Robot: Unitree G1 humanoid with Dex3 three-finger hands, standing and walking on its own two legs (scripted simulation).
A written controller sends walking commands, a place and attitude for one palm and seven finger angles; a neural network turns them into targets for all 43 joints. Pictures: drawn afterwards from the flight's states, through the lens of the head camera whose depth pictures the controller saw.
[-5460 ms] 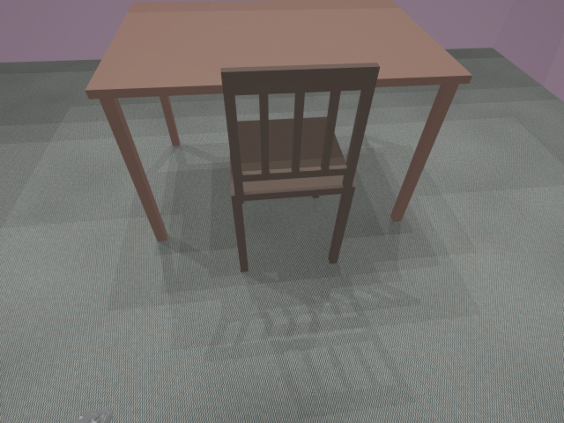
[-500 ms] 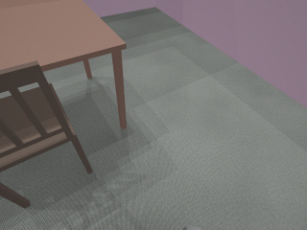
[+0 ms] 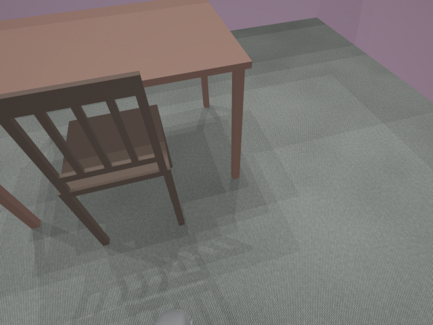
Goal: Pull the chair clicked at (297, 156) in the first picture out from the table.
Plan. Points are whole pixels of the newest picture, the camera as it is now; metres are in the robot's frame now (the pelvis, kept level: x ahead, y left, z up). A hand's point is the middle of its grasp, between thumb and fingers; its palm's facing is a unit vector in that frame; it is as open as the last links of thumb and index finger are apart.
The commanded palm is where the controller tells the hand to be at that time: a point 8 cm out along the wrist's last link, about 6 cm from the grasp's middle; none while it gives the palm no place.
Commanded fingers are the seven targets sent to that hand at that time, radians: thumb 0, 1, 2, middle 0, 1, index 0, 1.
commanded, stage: turn to face it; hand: left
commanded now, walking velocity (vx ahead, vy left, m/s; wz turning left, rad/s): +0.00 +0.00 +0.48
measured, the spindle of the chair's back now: (93, 138) +0.65 +0.42 -0.10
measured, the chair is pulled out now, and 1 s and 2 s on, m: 0.00 0.00 0.00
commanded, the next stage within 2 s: take the last steps up to it in 0.46 s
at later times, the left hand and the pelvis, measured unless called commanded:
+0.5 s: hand out of the picture -0.01 +0.31 -0.17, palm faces +0.24 -0.94 -0.24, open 7.4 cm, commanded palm none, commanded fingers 0.00 0.90 0.90 -0.20 -0.30 -0.20 -0.30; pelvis -0.02 +0.08 +0.00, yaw +11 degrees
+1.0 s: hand out of the picture -0.07 +0.18 -0.16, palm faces +0.34 -0.92 -0.18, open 7.4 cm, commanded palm none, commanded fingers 0.00 0.90 0.90 -0.20 -0.30 -0.20 -0.30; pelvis +0.02 +0.04 +0.01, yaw +17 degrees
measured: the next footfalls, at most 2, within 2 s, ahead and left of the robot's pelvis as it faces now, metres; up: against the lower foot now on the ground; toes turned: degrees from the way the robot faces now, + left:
left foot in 0.18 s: +0.02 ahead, +0.16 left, +0.00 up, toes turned +9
right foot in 0.78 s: +0.02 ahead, -0.04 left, +0.00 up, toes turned +12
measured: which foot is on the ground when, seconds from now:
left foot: up 0.00-0.16, down 0.18-0.78, up 0.80-1.00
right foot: down 0.00-0.18, up 0.20-0.76, down 0.78-1.00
